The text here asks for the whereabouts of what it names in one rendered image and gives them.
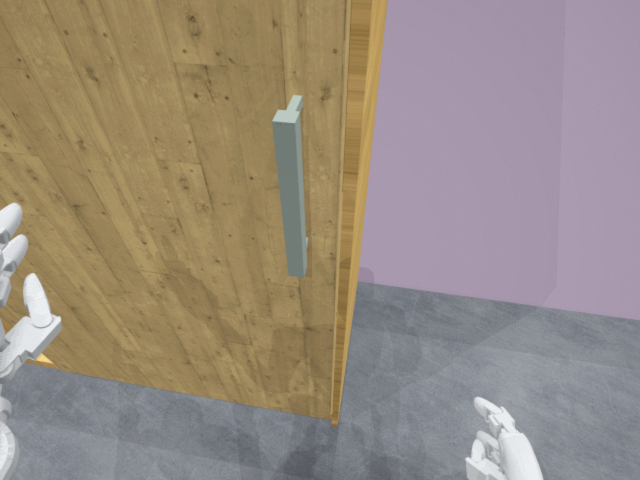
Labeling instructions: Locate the right robot hand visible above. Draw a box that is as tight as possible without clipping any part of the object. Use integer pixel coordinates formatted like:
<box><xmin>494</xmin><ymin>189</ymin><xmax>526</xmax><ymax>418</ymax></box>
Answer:
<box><xmin>466</xmin><ymin>397</ymin><xmax>543</xmax><ymax>480</ymax></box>

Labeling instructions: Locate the handle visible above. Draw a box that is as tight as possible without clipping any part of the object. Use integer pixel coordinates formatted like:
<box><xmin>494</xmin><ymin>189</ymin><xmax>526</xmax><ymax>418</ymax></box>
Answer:
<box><xmin>272</xmin><ymin>95</ymin><xmax>308</xmax><ymax>278</ymax></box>

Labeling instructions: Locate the left robot hand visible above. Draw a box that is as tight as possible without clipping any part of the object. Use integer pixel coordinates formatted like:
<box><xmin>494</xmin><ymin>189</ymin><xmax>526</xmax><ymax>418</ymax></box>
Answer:
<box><xmin>0</xmin><ymin>203</ymin><xmax>61</xmax><ymax>396</ymax></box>

